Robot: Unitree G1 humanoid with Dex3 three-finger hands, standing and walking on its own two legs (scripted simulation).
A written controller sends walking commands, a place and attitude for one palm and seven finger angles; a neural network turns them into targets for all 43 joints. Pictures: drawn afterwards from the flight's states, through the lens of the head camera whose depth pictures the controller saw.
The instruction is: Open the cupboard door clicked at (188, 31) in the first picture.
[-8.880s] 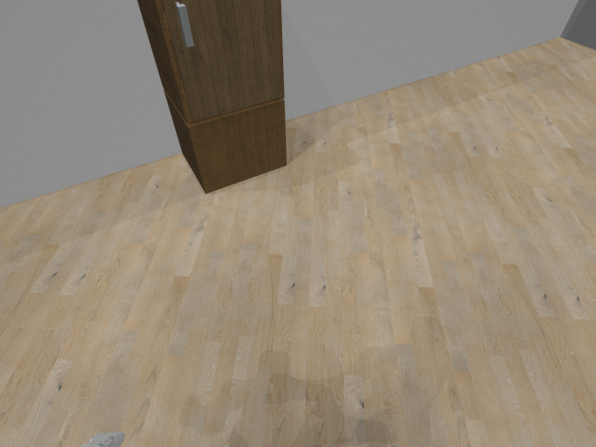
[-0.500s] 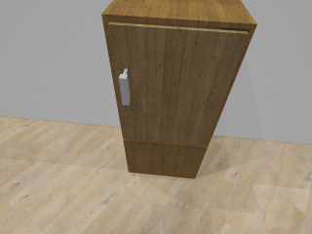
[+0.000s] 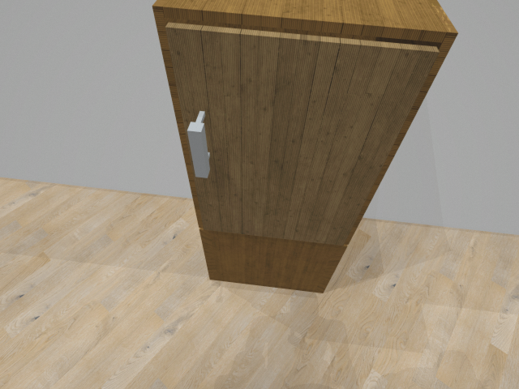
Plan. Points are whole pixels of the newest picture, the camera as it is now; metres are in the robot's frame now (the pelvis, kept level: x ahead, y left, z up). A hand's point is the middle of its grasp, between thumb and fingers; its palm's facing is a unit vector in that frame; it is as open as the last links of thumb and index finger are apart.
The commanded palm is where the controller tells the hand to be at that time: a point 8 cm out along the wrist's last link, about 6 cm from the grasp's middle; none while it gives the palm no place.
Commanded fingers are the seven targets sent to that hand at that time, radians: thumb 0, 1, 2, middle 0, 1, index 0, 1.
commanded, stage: come to a stop and stand still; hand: left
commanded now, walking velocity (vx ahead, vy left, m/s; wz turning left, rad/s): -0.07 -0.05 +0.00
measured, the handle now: (202, 144) +0.55 +0.17 +0.03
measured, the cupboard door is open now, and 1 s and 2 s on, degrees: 0 0 0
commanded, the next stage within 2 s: look again from close up in 0.58 s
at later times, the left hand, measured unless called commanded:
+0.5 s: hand out of the picture -0.03 +0.16 -0.17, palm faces +0.04 -0.98 -0.19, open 7.3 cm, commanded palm none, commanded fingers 0.00 0.90 0.90 -0.20 -0.30 -0.20 -0.30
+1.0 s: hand out of the picture -0.04 +0.18 -0.17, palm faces +0.05 -0.98 -0.21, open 7.4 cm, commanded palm none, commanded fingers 0.00 0.90 0.90 -0.20 -0.30 -0.20 -0.30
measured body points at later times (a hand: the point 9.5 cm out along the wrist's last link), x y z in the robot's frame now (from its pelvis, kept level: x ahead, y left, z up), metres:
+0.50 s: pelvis -0.05 -0.02 +0.00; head -0.04 -0.02 +0.45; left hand -0.03 +0.21 -0.15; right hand -0.04 -0.24 -0.15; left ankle -0.02 +0.10 -0.74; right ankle -0.05 -0.11 -0.74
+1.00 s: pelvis -0.04 +0.01 +0.00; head -0.04 -0.01 +0.45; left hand -0.04 +0.23 -0.15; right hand -0.05 -0.20 -0.17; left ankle -0.02 +0.10 -0.74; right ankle -0.05 -0.11 -0.74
